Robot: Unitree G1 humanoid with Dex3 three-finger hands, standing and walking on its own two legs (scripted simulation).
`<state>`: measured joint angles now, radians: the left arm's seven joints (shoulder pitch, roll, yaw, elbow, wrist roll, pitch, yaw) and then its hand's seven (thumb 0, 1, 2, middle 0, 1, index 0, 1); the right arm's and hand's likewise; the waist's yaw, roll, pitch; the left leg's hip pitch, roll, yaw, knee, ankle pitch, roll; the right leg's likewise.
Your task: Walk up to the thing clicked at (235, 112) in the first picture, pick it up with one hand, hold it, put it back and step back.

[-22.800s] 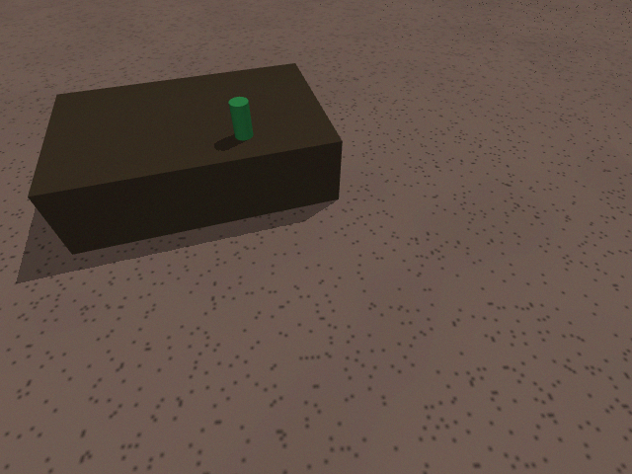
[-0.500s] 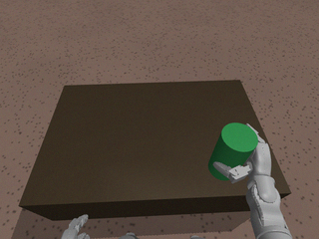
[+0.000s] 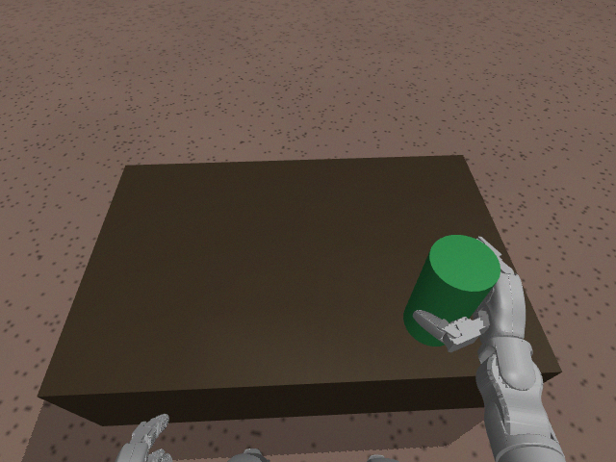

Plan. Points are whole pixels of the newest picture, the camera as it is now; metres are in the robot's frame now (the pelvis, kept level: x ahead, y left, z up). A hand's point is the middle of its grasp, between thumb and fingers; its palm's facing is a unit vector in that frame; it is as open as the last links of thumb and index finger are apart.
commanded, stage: hold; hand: right
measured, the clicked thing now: (445, 295) +0.32 -0.17 +0.04
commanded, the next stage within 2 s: crouch in 1.26 s
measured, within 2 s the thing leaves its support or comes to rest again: neither
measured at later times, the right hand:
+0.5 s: hand (450, 291) +0.32 -0.17 +0.06, palm faces +0.13 +0.99 -0.03, open 10.9 cm
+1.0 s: hand (448, 289) +0.32 -0.17 +0.05, palm faces +0.13 +0.99 -0.02, open 10.9 cm
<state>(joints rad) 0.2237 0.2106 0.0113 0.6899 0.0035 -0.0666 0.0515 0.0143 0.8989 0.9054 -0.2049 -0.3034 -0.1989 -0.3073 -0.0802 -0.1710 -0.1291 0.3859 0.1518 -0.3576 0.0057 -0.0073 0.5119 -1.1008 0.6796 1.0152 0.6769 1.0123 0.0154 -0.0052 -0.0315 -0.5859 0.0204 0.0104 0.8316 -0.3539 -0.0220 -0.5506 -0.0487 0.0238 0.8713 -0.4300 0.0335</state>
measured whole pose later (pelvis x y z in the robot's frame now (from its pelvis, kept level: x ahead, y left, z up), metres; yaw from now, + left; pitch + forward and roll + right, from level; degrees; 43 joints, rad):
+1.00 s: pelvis +0.00 +0.00 +0.00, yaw +0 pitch +6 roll +1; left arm 0.23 0.20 0.01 0.70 0.00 -0.07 0.06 0.01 0.90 0.91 -0.20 -0.30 -0.20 -0.31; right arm -0.09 -0.18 -0.12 0.39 0.15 -0.35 0.01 -0.01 0.52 -1.11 0.68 1.02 0.67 1.02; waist 0.02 -0.01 -0.04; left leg -0.58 0.02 0.01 0.82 -0.35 -0.02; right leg -0.55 -0.05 0.03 0.86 -0.42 0.04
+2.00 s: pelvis -0.02 -0.01 -0.12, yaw +0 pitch +26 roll +1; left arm 0.20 0.24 0.03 0.71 0.06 -0.08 0.01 0.01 0.90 0.91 -0.19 -0.30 -0.19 -0.30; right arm -0.52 -0.29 -0.30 0.85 0.12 -0.59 0.09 -0.01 0.50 -1.09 0.67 1.02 0.67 1.01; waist 0.09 0.02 -0.16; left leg -1.33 0.03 0.00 1.40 -0.53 -0.03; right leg -1.30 -0.03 0.05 1.45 -0.62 0.03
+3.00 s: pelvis -0.05 -0.01 -0.23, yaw +0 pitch +36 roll +2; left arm 0.18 0.27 0.01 0.68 0.08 0.00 -0.03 0.01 0.91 0.90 -0.20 -0.30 -0.20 -0.30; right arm -0.85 -0.39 -0.42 1.02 0.05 -0.51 0.08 -0.01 0.50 -1.10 0.67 1.02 0.67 1.02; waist 0.15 -0.02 -0.16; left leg -1.83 0.04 -0.01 1.80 -0.60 -0.04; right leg -1.80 -0.01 0.07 1.87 -0.70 0.04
